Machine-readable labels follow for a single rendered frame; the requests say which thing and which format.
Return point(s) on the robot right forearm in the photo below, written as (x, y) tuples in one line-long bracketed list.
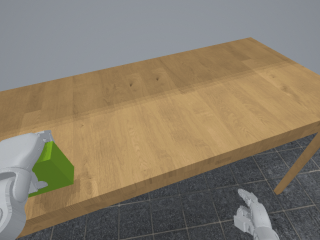
[(264, 233)]

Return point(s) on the table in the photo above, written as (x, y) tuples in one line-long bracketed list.
[(134, 128)]

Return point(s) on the sponge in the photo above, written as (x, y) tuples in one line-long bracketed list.
[(54, 168)]

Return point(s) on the robot left forearm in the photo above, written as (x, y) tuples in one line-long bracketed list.
[(14, 191)]

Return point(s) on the right robot hand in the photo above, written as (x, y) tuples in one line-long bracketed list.
[(249, 219)]

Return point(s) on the left robot hand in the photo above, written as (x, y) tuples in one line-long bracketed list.
[(23, 151)]

